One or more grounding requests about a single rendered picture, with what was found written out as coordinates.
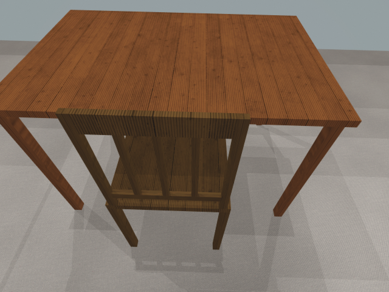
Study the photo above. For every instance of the chair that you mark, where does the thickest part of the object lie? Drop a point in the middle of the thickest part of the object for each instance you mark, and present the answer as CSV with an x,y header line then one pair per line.
x,y
169,160

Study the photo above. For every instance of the table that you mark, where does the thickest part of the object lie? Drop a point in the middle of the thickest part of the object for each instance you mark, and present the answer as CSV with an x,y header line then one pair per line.
x,y
263,65

